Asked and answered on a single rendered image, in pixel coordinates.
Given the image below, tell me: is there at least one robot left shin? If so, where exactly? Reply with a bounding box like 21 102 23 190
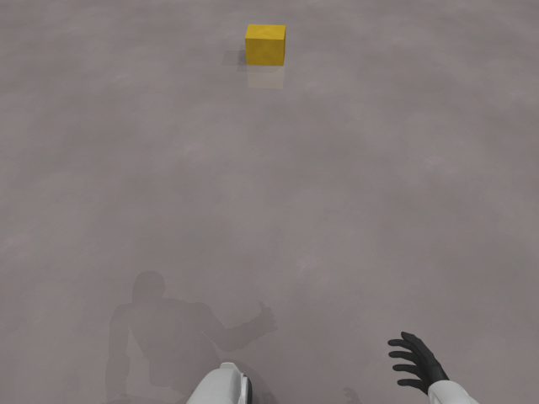
220 363 241 373

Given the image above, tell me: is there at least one robot left thigh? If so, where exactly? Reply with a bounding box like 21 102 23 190
186 368 248 404

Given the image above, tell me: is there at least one right robot forearm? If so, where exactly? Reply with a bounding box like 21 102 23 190
428 380 479 404

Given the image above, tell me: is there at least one carton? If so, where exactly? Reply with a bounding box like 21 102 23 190
245 24 286 66

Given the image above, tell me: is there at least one right robot hand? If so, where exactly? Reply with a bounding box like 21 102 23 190
387 332 449 395

